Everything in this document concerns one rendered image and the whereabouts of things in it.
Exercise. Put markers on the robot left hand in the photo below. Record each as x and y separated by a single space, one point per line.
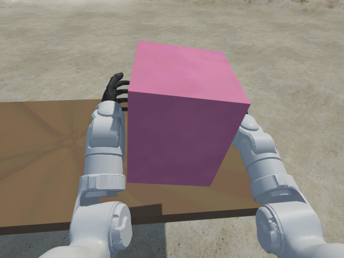
111 91

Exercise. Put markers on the table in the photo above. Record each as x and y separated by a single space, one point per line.
42 156

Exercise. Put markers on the carton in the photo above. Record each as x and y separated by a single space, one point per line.
185 106

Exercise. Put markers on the robot left upper arm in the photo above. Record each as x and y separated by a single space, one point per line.
98 230

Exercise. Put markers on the robot right upper arm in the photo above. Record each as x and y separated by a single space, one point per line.
292 230

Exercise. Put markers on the left robot forearm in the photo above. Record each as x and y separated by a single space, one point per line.
104 155

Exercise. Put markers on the right robot forearm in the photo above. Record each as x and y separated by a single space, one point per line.
270 182

